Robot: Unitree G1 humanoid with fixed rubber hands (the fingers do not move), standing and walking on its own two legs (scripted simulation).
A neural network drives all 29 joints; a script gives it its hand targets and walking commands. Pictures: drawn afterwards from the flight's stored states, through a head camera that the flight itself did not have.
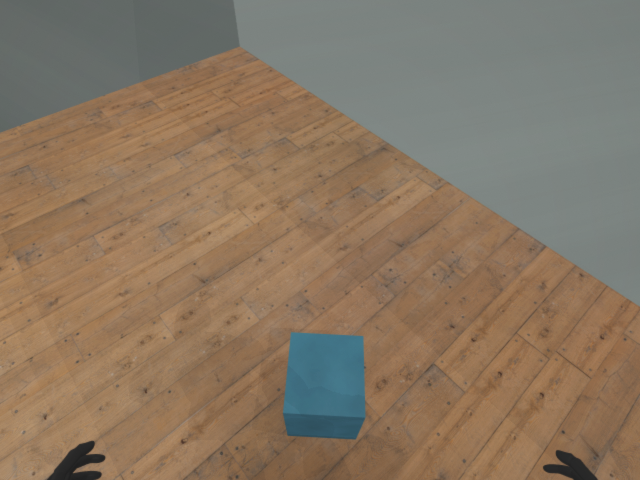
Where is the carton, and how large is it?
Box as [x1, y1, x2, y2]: [283, 332, 364, 439]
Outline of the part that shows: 291,332 283,415 287,434 355,439 364,419 362,336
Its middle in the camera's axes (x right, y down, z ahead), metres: +0.01 +0.42 +1.10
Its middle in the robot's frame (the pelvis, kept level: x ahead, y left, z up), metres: +0.42 -0.01 -0.65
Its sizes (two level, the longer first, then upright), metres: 0.210 0.200 0.250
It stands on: the floor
